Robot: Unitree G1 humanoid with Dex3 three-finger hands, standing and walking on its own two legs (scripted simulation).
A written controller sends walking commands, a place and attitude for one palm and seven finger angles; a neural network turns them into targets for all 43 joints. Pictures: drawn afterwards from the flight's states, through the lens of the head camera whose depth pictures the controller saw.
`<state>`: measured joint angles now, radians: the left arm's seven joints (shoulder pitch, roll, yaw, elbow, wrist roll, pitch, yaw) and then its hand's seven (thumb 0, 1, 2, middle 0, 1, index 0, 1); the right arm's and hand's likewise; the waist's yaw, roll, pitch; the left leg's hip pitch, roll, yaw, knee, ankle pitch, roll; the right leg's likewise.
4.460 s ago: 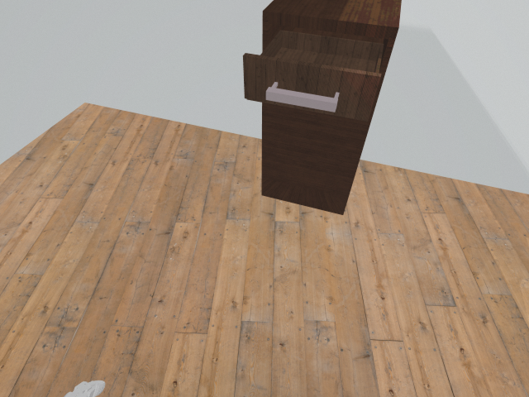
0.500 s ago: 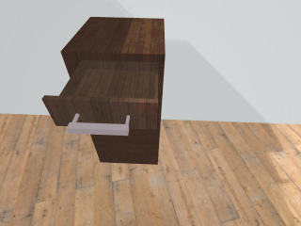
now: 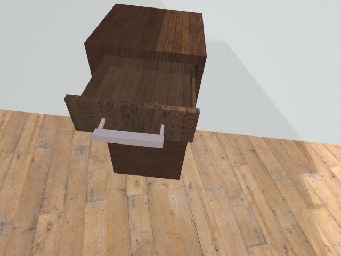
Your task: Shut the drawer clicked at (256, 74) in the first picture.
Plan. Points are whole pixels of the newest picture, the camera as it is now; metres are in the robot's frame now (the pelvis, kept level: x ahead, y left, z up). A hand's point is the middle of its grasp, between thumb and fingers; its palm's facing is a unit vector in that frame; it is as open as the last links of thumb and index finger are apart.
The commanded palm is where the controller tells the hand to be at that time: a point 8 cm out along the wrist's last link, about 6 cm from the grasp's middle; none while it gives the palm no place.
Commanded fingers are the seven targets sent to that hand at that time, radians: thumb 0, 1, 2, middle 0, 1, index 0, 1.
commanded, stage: come to a stop and stand still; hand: left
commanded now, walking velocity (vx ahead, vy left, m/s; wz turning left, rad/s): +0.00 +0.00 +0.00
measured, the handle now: (130, 131) +0.44 +0.15 +0.01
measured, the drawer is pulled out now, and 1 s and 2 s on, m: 0.26 0.26 0.26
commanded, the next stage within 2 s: look again from close up in 0.58 s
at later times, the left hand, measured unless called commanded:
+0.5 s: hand out of the picture +0.02 +0.15 -0.17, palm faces +0.05 -0.98 -0.20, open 7.3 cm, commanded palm none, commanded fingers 0.00 0.90 0.90 -0.20 -0.30 -0.20 -0.30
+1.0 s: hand out of the picture +0.02 +0.18 -0.17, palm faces +0.02 -0.97 -0.23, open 7.4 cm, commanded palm none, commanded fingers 0.00 0.90 0.90 -0.20 -0.30 -0.20 -0.30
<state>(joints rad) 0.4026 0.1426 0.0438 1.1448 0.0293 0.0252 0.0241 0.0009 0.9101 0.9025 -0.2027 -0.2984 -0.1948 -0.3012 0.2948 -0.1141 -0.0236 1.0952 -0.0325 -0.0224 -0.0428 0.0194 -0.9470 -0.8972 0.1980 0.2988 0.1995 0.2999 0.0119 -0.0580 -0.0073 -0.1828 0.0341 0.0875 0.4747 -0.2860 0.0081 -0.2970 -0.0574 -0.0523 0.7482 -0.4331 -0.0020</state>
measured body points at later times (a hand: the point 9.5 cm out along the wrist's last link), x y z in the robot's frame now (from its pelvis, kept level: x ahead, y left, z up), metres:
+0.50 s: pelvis +0.03 -0.02 +0.00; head +0.04 -0.02 +0.45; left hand +0.02 +0.20 -0.16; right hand -0.01 -0.22 -0.16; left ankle -0.02 +0.11 -0.74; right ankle +0.05 -0.12 -0.74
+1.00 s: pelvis +0.02 +0.00 +0.00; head +0.02 -0.02 +0.45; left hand +0.02 +0.23 -0.15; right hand +0.02 -0.21 -0.17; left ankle -0.02 +0.11 -0.74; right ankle +0.05 -0.12 -0.74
